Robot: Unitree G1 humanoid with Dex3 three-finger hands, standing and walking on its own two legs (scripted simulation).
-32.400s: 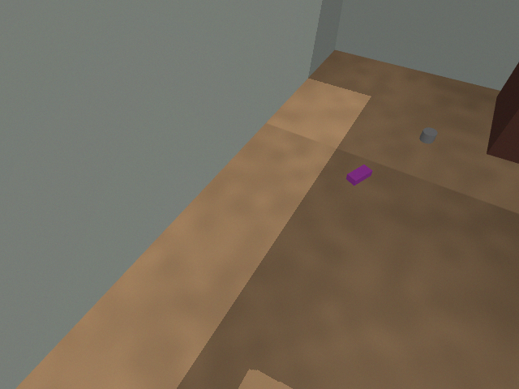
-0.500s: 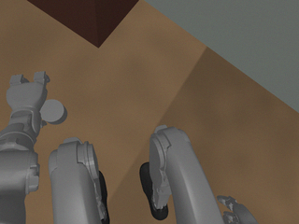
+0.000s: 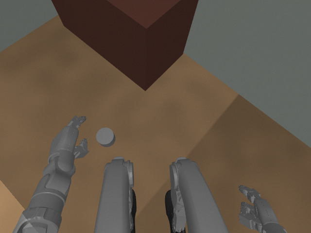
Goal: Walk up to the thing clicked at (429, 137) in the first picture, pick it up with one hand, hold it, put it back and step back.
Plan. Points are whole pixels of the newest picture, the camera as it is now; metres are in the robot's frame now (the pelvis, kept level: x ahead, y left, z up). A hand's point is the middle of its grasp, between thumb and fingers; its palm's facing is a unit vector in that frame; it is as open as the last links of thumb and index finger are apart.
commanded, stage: home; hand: left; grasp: from above
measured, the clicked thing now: (106, 137) +0.45 +0.22 -0.45
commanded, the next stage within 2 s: none
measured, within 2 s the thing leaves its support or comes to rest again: neither
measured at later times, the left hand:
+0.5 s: hand (42, 174) +0.25 +0.21 +0.09, palm faces +0.12 -0.97 -0.23, open 7.4 cm
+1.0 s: hand out of the picture +0.22 +0.21 +0.19, palm faces +0.14 -0.97 -0.20, open 7.4 cm
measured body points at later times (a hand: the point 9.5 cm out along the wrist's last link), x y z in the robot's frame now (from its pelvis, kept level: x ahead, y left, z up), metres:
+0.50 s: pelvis +0.04 +0.01 +0.18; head +0.12 +0.04 +0.62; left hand +0.24 +0.26 +0.11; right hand +0.22 -0.21 +0.10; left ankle +0.09 +0.11 -0.45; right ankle +0.08 -0.09 -0.45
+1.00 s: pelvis +0.08 +0.01 +0.24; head +0.08 +0.02 +0.69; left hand +0.21 +0.26 +0.20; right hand +0.27 -0.21 +0.18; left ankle +0.09 +0.11 -0.45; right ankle +0.08 -0.09 -0.45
